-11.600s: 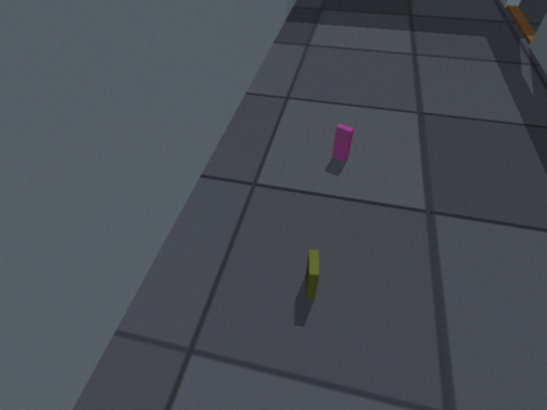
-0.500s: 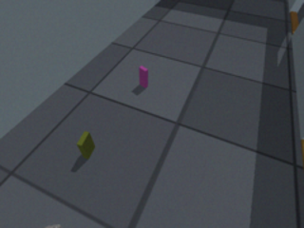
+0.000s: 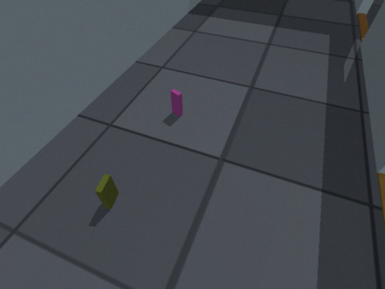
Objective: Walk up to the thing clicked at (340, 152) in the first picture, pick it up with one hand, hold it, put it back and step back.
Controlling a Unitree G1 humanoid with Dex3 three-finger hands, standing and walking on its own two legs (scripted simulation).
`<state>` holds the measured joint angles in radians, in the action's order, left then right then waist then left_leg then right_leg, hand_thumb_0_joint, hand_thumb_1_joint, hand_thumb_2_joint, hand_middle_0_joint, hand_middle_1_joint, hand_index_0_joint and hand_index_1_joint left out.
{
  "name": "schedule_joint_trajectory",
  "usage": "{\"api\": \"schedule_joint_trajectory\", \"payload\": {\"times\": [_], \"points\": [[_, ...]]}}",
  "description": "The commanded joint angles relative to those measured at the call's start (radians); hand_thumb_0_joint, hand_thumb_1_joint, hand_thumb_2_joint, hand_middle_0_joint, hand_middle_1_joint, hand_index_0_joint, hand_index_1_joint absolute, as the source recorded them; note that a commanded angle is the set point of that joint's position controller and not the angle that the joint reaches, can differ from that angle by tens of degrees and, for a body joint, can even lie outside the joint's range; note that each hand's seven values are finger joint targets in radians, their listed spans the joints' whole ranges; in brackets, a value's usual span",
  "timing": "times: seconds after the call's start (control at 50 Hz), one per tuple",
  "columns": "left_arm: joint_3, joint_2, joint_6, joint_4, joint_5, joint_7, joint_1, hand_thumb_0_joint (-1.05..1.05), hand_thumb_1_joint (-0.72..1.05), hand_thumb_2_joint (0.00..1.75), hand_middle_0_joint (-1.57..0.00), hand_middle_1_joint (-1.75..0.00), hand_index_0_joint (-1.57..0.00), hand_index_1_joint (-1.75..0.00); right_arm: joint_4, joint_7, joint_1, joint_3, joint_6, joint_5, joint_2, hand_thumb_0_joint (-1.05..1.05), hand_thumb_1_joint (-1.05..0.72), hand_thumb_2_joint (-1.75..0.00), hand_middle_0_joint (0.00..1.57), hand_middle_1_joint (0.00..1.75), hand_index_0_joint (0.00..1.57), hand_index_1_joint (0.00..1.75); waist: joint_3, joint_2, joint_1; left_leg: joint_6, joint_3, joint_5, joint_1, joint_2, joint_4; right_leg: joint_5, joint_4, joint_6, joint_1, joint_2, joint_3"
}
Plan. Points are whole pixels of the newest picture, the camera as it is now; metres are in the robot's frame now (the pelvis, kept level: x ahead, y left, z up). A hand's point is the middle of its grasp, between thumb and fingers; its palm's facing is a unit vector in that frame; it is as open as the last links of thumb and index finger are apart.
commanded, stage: stand
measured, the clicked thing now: (176, 103) +1.50 +0.16 -0.68
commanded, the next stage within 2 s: none
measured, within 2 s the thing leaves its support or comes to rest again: neither
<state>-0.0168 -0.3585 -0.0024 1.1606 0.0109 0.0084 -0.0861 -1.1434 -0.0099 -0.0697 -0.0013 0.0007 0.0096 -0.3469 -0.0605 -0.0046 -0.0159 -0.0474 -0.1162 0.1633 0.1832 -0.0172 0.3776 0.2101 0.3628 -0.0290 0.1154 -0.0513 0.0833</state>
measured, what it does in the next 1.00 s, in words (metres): stands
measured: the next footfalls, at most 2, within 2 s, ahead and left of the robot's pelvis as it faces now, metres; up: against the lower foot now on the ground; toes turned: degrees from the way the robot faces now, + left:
none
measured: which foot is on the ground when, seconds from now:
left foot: down 0.00-1.00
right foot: down 0.00-1.00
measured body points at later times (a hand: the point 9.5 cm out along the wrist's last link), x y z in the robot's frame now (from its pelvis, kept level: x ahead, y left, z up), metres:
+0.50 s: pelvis +0.00 +0.00 +0.00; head +0.01 +0.00 +0.45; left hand +0.08 +0.30 -0.13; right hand +0.08 -0.30 -0.13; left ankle +0.03 +0.15 -0.75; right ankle -0.01 -0.13 -0.75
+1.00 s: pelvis +0.00 +0.00 +0.00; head +0.01 +0.00 +0.45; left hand +0.07 +0.30 -0.13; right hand +0.07 -0.31 -0.13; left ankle +0.03 +0.15 -0.75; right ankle -0.01 -0.13 -0.75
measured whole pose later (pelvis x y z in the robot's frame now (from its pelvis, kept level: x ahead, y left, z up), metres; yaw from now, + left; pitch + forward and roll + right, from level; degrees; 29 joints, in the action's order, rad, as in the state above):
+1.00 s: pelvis +0.00 +0.00 +0.00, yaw -1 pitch -2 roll +0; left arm -0.01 -0.36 0.00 1.14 0.01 0.01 -0.12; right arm -1.15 -0.01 -0.11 0.01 0.00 0.01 -0.36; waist -0.05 0.00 -0.01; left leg -0.05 -0.10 0.16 0.17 -0.03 0.36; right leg 0.20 0.35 -0.03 0.11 -0.04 0.06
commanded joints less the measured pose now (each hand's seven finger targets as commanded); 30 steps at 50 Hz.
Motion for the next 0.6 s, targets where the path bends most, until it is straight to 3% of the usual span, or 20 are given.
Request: {"api": "schedule_joint_trajectory", "payload": {"times": [0.0,0.06,0.12,0.2,0.3,0.36,0.42,0.48,0.58], "points": [[-0.035,-0.223,-0.021,-0.063,-0.003,-0.013,0.044,0.00,0.90,0.90,-0.20,-0.30,-0.20,-0.30,0.066,0.015,0.058,-0.038,0.018,-0.002,-0.213,0.00,-0.90,-0.90,0.20,0.30,0.20,0.30,0.096,0.012,0.001,0.054,-0.043,-0.108,-0.013,-0.073,-0.050,0.032,-0.100,0.042,-0.010,-0.097,-0.096],[-0.037,-0.222,-0.023,-0.068,-0.006,-0.014,0.042,0.00,0.90,0.90,-0.20,-0.30,-0.20,-0.30,0.064,0.015,0.049,-0.035,0.023,-0.002,-0.218,0.00,-0.90,-0.90,0.20,0.30,0.20,0.30,0.123,-0.006,-0.003,0.053,-0.041,-0.218,-0.014,-0.084,-0.043,-0.089,-0.074,0.041,-0.057,-0.097,-0.087],[-0.038,-0.220,-0.022,-0.064,-0.007,-0.015,0.030,0.00,0.90,0.90,-0.20,-0.30,-0.20,-0.30,0.063,0.018,0.054,-0.035,0.023,-0.002,-0.217,0.00,-0.90,-0.90,0.20,0.30,0.20,0.30,0.122,-0.008,-0.005,0.057,-0.037,-0.227,-0.028,-0.085,-0.037,-0.110,-0.071,0.039,-0.054,-0.097,-0.085],[-0.037,-0.219,-0.018,-0.069,-0.006,-0.012,0.039,0.00,0.90,0.90,-0.20,-0.30,-0.20,-0.30,0.054,0.018,0.027,-0.030,0.020,-0.003,-0.224,0.00,-0.90,-0.90,0.20,0.30,0.20,0.30,0.089,-0.009,0.000,0.052,-0.037,-0.158,0.005,-0.083,-0.064,-0.036,-0.083,0.041,-0.048,-0.092,-0.091],[-0.039,-0.220,-0.017,-0.070,-0.006,-0.012,0.034,0.00,0.90,0.90,-0.20,-0.30,-0.20,-0.30,0.060,0.018,0.027,-0.027,0.023,-0.003,-0.221,0.00,-0.90,-0.90,0.20,0.30,0.20,0.30,0.095,-0.007,0.000,0.053,-0.038,-0.191,-0.012,-0.089,-0.063,-0.062,-0.076,0.043,-0.044,-0.091,-0.088],[-0.038,-0.214,-0.018,-0.070,-0.005,-0.010,0.025,0.00,0.90,0.90,-0.20,-0.30,-0.20,-0.30,0.058,0.018,0.025,-0.026,0.024,-0.004,-0.226,0.00,-0.90,-0.90,0.20,0.30,0.20,0.30,0.085,-0.016,0.002,0.055,-0.037,-0.143,-0.009,-0.085,-0.069,-0.039,-0.085,0.039,-0.031,-0.088,-0.091],[-0.039,-0.216,-0.016,-0.071,-0.005,-0.009,0.026,0.00,0.90,0.90,-0.20,-0.30,-0.20,-0.30,0.061,0.019,0.023,-0.024,0.026,-0.003,-0.227,0.00,-0.90,-0.90,0.20,0.30,0.20,0.30,0.093,-0.017,0.002,0.057,-0.039,-0.159,-0.014,-0.090,-0.072,-0.061,-0.076,0.041,-0.038,-0.088,-0.091],[-0.038,-0.216,-0.013,-0.073,-0.005,-0.009,0.025,0.00,0.90,0.90,-0.20,-0.30,-0.20,-0.30,0.061,0.019,0.027,-0.025,0.025,-0.002,-0.226,0.00,-0.90,-0.90,0.20,0.30,0.20,0.30,0.076,-0.010,0.000,0.053,-0.040,-0.126,-0.015,-0.088,-0.080,-0.008,-0.082,0.043,-0.011,-0.084,-0.090],[-0.037,-0.215,-0.019,-0.078,-0.006,-0.009,0.023,0.00,0.90,0.90,-0.20,-0.30,-0.20,-0.30,0.063,0.018,0.016,-0.023,0.026,-0.003,-0.227,0.00,-0.90,-0.90,0.20,0.30,0.20,0.30,0.106,-0.004,0.004,0.058,-0.031,-0.183,-0.018,-0.090,-0.064,-0.077,-0.077,0.040,-0.043,-0.090,-0.096]]}}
